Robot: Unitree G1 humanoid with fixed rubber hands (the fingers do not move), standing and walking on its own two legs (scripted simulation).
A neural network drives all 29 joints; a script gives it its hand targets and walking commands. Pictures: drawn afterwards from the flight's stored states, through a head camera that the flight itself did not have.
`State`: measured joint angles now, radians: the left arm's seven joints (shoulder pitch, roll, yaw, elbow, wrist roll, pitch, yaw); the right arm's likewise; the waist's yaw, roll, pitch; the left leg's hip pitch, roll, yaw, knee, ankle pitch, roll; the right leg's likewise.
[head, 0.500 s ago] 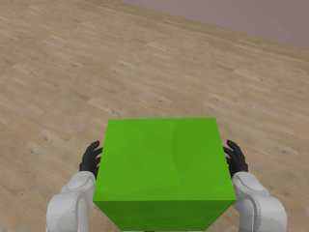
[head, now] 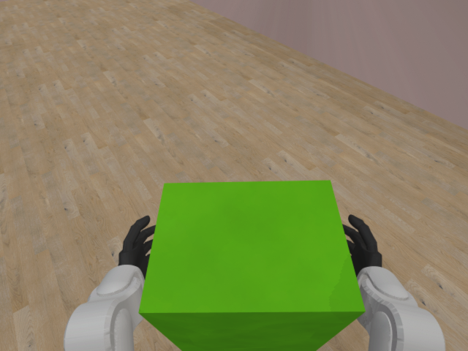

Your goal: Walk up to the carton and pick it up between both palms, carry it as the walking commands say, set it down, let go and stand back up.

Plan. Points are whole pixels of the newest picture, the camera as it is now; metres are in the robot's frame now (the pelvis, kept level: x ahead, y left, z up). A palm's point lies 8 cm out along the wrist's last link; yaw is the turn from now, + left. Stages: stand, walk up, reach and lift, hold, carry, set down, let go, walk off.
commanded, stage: carry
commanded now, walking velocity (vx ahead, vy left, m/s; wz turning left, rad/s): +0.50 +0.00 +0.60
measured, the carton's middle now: (247, 278) +0.24 +0.00 +0.03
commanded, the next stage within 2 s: none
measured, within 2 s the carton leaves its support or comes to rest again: neither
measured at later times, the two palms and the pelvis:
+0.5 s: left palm (138, 142) +0.52 +0.26 +0.07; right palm (274, 118) +0.63 -0.05 +0.07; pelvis +0.36 +0.04 -0.01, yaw +16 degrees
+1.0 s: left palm (101, 90) +0.81 +0.47 +0.04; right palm (199, 65) +0.97 +0.19 +0.04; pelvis +0.69 +0.21 -0.03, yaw +32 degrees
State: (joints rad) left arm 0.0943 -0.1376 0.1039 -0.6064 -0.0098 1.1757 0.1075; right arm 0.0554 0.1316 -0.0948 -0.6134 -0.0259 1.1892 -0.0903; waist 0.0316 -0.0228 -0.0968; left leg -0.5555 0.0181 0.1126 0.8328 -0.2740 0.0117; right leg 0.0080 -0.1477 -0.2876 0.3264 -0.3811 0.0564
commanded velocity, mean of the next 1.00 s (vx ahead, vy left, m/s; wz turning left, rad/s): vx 0.50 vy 0.00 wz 0.60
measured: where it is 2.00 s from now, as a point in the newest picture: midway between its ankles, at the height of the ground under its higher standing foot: (150, 193)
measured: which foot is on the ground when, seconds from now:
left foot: up 0.00-0.14, down 0.16-0.48, up 0.50-0.84, down 0.86-1.00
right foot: down 0.00-0.18, up 0.20-0.44, down 0.46-0.90, up 0.92-1.00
